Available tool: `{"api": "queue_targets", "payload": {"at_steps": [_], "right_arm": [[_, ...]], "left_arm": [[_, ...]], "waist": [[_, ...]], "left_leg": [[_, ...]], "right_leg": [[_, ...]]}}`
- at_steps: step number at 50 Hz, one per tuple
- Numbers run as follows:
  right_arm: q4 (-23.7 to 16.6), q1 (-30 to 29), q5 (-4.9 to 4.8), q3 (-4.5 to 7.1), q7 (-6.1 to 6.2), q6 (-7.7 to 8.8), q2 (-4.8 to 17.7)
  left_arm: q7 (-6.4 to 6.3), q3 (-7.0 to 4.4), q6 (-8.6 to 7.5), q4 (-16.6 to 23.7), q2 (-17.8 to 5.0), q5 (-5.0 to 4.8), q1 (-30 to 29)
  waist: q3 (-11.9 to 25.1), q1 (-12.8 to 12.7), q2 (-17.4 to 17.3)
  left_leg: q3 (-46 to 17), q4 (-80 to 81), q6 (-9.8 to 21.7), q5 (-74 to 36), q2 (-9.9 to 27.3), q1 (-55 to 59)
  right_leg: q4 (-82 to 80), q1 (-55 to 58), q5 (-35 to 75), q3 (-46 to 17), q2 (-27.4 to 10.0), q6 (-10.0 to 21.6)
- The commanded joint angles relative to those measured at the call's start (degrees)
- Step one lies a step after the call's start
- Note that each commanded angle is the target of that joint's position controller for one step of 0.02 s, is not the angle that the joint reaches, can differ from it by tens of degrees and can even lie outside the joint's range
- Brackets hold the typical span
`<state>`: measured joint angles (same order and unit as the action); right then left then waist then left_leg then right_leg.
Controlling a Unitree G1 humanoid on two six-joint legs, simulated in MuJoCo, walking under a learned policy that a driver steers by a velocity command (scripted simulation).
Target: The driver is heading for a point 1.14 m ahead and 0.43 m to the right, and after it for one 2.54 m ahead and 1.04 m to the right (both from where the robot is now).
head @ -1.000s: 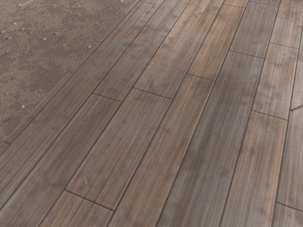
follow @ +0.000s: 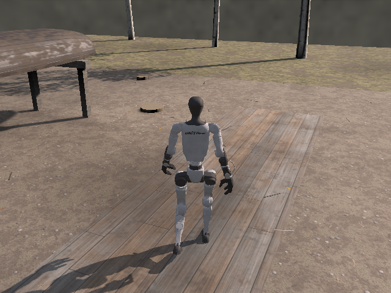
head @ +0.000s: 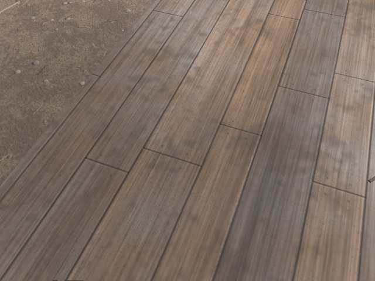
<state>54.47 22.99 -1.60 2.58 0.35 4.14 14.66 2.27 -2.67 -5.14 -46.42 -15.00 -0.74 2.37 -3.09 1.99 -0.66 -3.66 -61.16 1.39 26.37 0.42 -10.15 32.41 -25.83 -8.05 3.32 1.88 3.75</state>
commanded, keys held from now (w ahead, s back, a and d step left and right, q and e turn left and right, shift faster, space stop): w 0.26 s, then w+e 0.74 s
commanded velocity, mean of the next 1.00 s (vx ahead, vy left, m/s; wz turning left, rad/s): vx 0.50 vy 0.00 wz -0.31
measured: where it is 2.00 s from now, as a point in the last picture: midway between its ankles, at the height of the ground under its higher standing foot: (259, 151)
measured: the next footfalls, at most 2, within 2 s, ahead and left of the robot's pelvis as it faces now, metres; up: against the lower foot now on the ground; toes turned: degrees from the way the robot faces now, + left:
left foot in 0.44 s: +0.44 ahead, +0.15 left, +0.00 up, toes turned -3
right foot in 0.96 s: +0.66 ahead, -0.16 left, +0.00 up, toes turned -24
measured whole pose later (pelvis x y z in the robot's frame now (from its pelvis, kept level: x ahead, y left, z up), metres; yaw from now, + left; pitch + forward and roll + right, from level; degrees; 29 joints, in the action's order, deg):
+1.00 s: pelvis +0.55 -0.04 -0.01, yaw -22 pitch +1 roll +2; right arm 52.8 15.9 -0.5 4.6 1.1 2.6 17.0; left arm 2.5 -4.6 -1.3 -40.4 -16.1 -1.6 4.1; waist -3.8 1.8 0.7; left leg 12.5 -42.6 -2.8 27.0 6.2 -1.8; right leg 37.5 -29.3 -8.3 3.7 0.2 6.2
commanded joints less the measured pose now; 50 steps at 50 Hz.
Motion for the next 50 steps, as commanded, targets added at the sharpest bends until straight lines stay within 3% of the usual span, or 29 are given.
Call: {"api": "queue_targets", "payload": {"at_steps": [1, 2, 3, 5, 9, 13, 16, 19, 20, 21, 22, 23, 24, 25, 26, 27, 28, 29, 32, 37, 40, 43, 46, 47, 48, 49, 50], "right_arm": [[-6.36, -4.91, -0.51, 1.71, 0.33, 2.76, 8.03], [-6.09, -3.89, 0.28, 1.99, 0.65, 2.16, 7.28], [-5.64, -2.43, 0.52, 1.80, 0.69, 1.41, 5.82], [-5.77, -2.49, 0.77, 1.53, 0.81, 0.30, 4.21], [-8.85, -11.49, 1.67, 1.43, 0.76, 0.26, 4.64], [-10.92, -20.23, 1.14, 0.48, -0.27, 1.12, 3.14], [-13.14, -25.83, 0.78, 0.29, -1.21, 1.58, 3.70], [-13.91, -25.67, 0.71, 0.81, -1.99, 2.33, 5.93], [-13.44, -23.54, 0.67, 1.18, -2.01, 2.55, 6.92], [-12.04, -18.17, 0.72, 2.04, -1.79, 2.78, 8.50], [-9.61, -8.77, 1.17, 3.47, -1.27, 2.96, 11.63], [-8.46, -0.31, 2.49, 4.73, -0.78, 2.85, 16.64], [-7.23, 2.23, 1.85, 4.60, -0.96, 2.11, 15.86], [-7.93, -0.34, 1.70, 3.00, -0.93, 1.97, 10.53], [-8.64, -4.57, 1.66, 2.31, -0.68, 1.92, 8.38], [-8.62, -8.41, 1.93, 1.75, -0.87, 2.12, 6.68], [-8.58, -10.98, 2.21, 1.57, -0.83, 2.44, 5.94], [-8.40, -12.55, 2.38, 1.48, -0.93, 2.69, 5.21], [-7.36, -13.66, 2.35, 2.00, -0.68, 3.24, 5.99], [-5.93, -12.02, 2.39, 2.94, 0.40, 2.64, 8.73], [-5.10, -9.54, 1.72, 3.46, 0.81, 1.88, 10.25], [-4.11, -7.36, 0.76, 4.03, 0.81, 0.65, 11.43], [-4.51, -8.42, -0.01, 4.76, 0.99, -0.63, 13.65], [-4.78, -9.19, -0.22, 4.89, 1.04, -1.18, 14.10], [-5.13, -9.69, -0.20, 4.47, 1.09, -1.43, 13.31], [-6.46, -7.98, 2.06, 2.97, 1.01, -0.96, 9.15], [-9.94, -5.18, 2.36, 1.11, 0.47, 1.04, 3.38]], "left_arm": [[-0.29, -1.75, -0.39, -0.32, -6.54, 0.48, 7.86], [-0.18, -1.35, -0.85, -0.24, -5.32, 1.31, 6.20], [-0.03, -1.32, -1.08, -0.57, -5.02, 1.51, 5.62], [-0.06, -1.40, -1.60, -1.70, -5.52, 0.98, 6.66], [-1.41, -1.90, -1.47, -3.44, -8.22, 0.67, 10.75], [-2.11, -2.00, -0.88, -5.08, -9.66, -0.11, 15.48], [-2.24, -1.98, 0.16, -6.91, -9.54, -0.68, 19.90], [-2.71, -2.55, 1.30, -7.13, -10.67, -0.79, 20.24], [-2.79, -2.78, 1.58, -6.95, -11.18, -0.74, 19.63], [-2.79, -2.71, 1.80, -6.57, -11.11, -0.66, 18.45], [-2.71, -1.95, 1.79, -5.94, -9.13, -0.05, 18.30], [-2.48, -0.42, 1.22, -4.06, -3.91, 0.67, 21.16], [-2.44, 0.64, 0.36, -4.09, -0.73, -0.43, 25.22], [-2.49, -1.20, -0.06, -3.90, -7.79, -1.97, 21.74], [-2.62, -1.75, -0.09, -2.42, -9.15, -2.54, 17.21], [-2.92, -1.92, 0.22, -2.15, -8.48, -1.74, 14.52], [-2.97, -2.29, 0.76, -2.04, -7.42, -1.33, 15.46], [-2.82, -2.28, 1.56, -2.23, -6.18, -1.25, 16.56], [-2.61, -2.23, 3.41, -0.67, -3.79, -1.27, 15.21], [-1.31, -1.82, 3.30, 2.71, -2.85, -0.54, 8.23], [-0.15, -1.29, 3.10, 5.29, -2.34, -0.37, 1.97], [0.72, -1.36, 3.27, 7.80, -3.12, -0.44, -1.60], [1.09, -2.68, 3.66, 8.73, -5.70, -0.46, 1.50], [0.96, -3.85, 3.81, 7.53, -7.56, -0.70, 7.44], [0.29, -5.84, 4.00, 4.87, -10.83, -0.91, 17.19], [-1.09, -7.65, 4.63, 3.22, -16.62, -1.16, 24.17], [-0.90, -7.57, 3.79, 5.48, -20.44, -1.07, 19.82]], "waist": [[5.32, -4.69, 2.81], [4.23, -2.38, 3.88], [4.19, -1.13, 5.08], [2.88, -0.23, 4.87], [0.20, -2.14, 2.76], [-0.74, -5.42, 2.54], [-2.11, -7.01, 2.28], [-1.02, -5.10, 3.66], [0.21, -3.64, 4.63], [3.28, -0.37, 4.78], [10.38, 3.75, 3.82], [20.34, 4.91, -4.77], [27.55, 3.79, -17.95], [20.96, 4.59, -11.33], [13.47, 3.75, -8.42], [8.04, 2.33, -3.76], [6.36, 0.08, -6.24], [4.88, -1.18, -6.53], [2.12, -2.69, -4.40], [0.07, -1.24, -2.28], [-1.65, 1.06, -1.13], [-2.63, 1.58, -1.35], [1.10, -1.86, -3.78], [4.45, -5.47, -3.93], [9.42, -10.51, -2.43], [13.97, -11.36, 7.76], [20.50, -4.70, 17.44]], "left_leg": [[-1.31, -11.77, 1.52, -7.09, 5.62, -28.85], [-1.80, -8.86, 1.55, -9.87, 7.60, -24.68], [-1.90, -7.33, 1.26, -10.81, 8.29, -21.70], [-1.03, -3.74, 0.31, -11.94, 9.07, -21.50], [-0.02, 10.38, -1.79, -24.28, 9.33, -27.71], [2.96, 24.80, -1.97, -34.15, 6.22, -24.22], [2.10, 30.09, -1.82, -32.46, 4.87, -25.55], [0.96, 33.96, -0.65, -26.93, 3.68, -22.53], [1.53, 34.41, -0.07, -24.49, 2.89, -18.75], [2.85, 36.08, 1.15, -23.16, 1.58, -10.62], [1.75, 34.27, 3.37, -23.81, 3.39, 4.20], [-14.18, 32.46, 9.02, -21.11, 16.82, 26.73], [-34.67, 40.30, 14.01, -10.39, 25.10, 35.76], [-31.65, 42.98, 11.69, -4.82, 23.05, 30.16], [-22.97, 44.16, 9.57, -6.82, 21.36, 22.48], [-16.37, 46.71, 7.95, -11.89, 18.39, 14.17], [-12.34, 48.47, 8.16, -15.38, 17.60, 9.44], [-8.59, 50.37, 7.94, -17.63, 16.12, 5.52], [-0.92, 53.48, 8.81, -23.89, 15.52, 1.81], [8.75, 54.93, 8.30, -28.27, 14.10, 3.49], [12.06, 54.73, 7.89, -28.91, 15.02, 6.70], [13.82, 51.77, 6.79, -32.90, 16.77, 13.08], [16.21, 41.38, 4.98, -56.32, 17.01, 16.29], [17.27, 32.52, 4.11, -63.12, 16.02, 15.28], [18.64, 19.49, 2.06, -60.83, 13.53, 9.41], [18.75, 0.25, -0.97, -32.17, 9.98, -6.81], [8.29, -17.65, -3.85, 8.05, -3.02, -28.95]], "right_leg": [[-20.56, 24.35, -9.51, -26.83, -17.69, 10.30], [-22.15, 18.65, -5.29, -22.41, -15.56, 9.43], [-23.64, 15.25, -3.49, -20.18, -14.57, 9.66], [-25.84, 11.90, -0.16, -16.18, -13.85, 10.46], [-27.65, 13.67, 5.03, -11.54, -12.86, 10.15], [-27.53, 15.83, 5.96, -7.40, -11.35, 8.03], [-24.37, 21.63, 6.53, -9.76, -13.42, 8.08], [-19.50, 26.39, 9.57, -12.93, -15.91, 6.85], [-17.10, 26.71, 13.03, -13.59, -16.06, 6.33], [-11.23, 25.77, 20.19, -12.54, -14.28, 5.21], [0.37, 20.54, 20.79, -10.39, -10.66, 3.41], [21.04, 2.29, 5.61, -6.16, -3.60, -0.11], [35.64, -11.41, -24.87, -7.08, 1.43, -1.94], [41.31, -16.06, -23.70, -11.68, -2.14, -1.43], [41.73, -17.83, -18.78, -9.98, -4.76, -1.07], [39.03, -15.82, -14.29, -9.39, -6.85, -1.02], [36.54, -13.30, -10.87, -9.90, -8.62, -1.32], [35.34, -10.23, -9.20, -9.78, -9.72, -1.69], [32.47, -11.11, -5.55, -9.06, -10.37, -2.60], [16.46, -12.22, 7.50, -6.89, -9.88, -3.21], [9.27, -11.97, 9.98, -3.66, -9.06, -2.43], [5.48, -13.25, 6.25, -2.00, -8.14, -0.69], [4.71, -5.23, -2.13, 2.40, -3.48, 2.45], [3.64, 2.53, -3.40, 3.97, -0.82, 4.02], [0.18, 16.91, -0.41, 3.78, 1.84, 6.24], [-0.97, 33.28, 0.58, -12.32, -7.83, 9.99], [-12.10, 47.08, -13.70, -47.74, -19.95, 21.62]]}}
